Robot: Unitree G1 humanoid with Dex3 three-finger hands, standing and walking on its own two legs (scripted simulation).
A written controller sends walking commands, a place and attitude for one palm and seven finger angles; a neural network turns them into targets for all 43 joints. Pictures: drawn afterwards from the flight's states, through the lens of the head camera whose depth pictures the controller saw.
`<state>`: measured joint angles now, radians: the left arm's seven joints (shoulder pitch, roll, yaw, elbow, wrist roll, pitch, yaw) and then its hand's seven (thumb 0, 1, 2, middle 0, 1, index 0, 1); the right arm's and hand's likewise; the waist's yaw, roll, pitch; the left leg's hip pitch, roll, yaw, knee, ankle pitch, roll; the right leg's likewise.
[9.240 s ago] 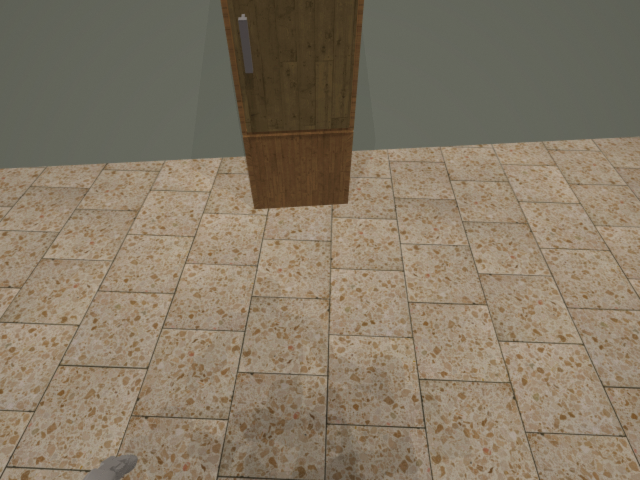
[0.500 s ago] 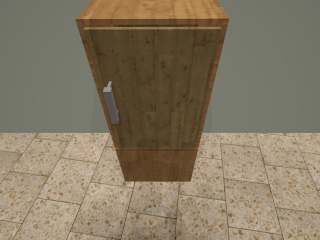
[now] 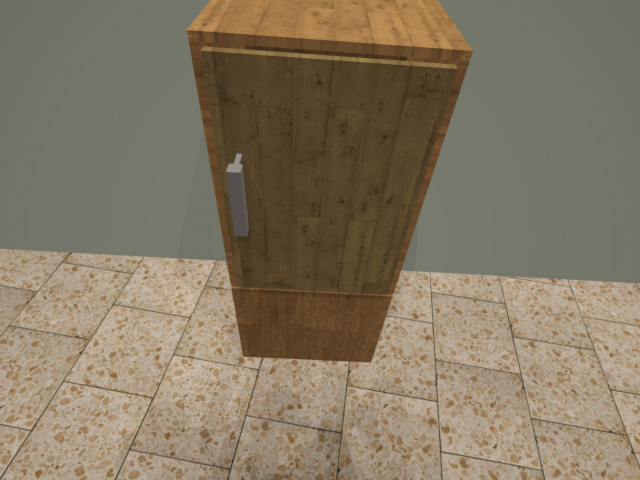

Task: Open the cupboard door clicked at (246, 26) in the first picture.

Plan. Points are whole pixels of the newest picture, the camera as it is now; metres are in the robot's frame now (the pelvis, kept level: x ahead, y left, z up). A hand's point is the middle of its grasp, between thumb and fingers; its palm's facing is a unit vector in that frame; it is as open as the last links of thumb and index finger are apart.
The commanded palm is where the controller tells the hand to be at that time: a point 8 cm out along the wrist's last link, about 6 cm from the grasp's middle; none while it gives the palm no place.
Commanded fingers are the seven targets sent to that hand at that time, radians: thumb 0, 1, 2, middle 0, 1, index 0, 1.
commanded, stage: shuffle to correct the standing spot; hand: left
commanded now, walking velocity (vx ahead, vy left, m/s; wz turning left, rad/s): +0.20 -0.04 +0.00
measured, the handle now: (240, 195) +0.62 +0.19 -0.01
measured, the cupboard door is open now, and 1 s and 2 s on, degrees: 0 0 0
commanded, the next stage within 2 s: come to a stop and stand still in 0.42 s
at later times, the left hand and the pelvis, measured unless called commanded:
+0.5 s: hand out of the picture -0.06 +0.15 -0.19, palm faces +0.06 -0.99 -0.09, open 7.4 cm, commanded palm none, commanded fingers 0.00 0.90 0.90 -0.20 -0.30 -0.20 -0.30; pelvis +0.05 +0.02 -0.01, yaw -2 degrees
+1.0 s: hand out of the picture +0.16 +0.16 -0.18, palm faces -0.01 -0.98 -0.21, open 7.2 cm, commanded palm none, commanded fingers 0.00 0.90 0.90 -0.20 -0.30 -0.20 -0.30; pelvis +0.07 -0.01 -0.01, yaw -1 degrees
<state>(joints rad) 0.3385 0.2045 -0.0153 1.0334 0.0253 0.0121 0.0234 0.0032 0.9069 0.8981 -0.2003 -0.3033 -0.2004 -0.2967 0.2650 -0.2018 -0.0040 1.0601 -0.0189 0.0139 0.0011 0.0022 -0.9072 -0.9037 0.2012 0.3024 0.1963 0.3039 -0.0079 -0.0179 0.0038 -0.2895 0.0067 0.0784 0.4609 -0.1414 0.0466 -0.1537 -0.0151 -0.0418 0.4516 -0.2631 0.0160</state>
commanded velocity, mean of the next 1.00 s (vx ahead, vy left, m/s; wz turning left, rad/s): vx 0.03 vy -0.02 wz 0.00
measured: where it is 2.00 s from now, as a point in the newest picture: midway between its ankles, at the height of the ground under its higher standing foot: outside the picture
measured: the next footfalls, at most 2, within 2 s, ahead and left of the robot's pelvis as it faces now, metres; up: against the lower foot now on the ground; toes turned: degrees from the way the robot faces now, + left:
right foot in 0.82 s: +0.17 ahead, -0.14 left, +0.00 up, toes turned -9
left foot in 1.10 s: +0.09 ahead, +0.10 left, +0.00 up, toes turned +4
